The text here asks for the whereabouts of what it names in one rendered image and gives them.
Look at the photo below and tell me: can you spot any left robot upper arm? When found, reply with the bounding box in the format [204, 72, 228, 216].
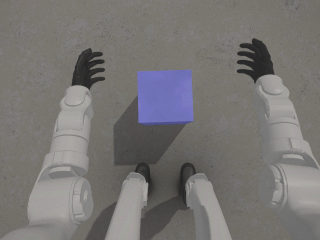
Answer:
[0, 176, 94, 240]

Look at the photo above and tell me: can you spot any robot right hand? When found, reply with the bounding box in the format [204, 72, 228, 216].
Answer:
[237, 38, 275, 84]

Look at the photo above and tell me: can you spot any robot right forearm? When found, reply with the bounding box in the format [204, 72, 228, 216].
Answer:
[253, 74, 320, 170]

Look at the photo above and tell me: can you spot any right robot upper arm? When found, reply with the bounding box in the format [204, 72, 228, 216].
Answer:
[258, 163, 320, 240]

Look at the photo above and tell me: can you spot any right robot shin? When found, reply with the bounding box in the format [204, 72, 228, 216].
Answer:
[186, 173, 213, 188]

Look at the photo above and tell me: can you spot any left robot thigh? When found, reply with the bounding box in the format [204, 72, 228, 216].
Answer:
[104, 177, 149, 240]

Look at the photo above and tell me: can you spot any robot left hand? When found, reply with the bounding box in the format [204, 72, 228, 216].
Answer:
[71, 48, 105, 91]

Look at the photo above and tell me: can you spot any carton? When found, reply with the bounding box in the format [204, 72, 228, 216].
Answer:
[137, 69, 194, 126]

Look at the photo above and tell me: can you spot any robot left forearm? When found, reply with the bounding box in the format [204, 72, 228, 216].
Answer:
[27, 85, 94, 221]

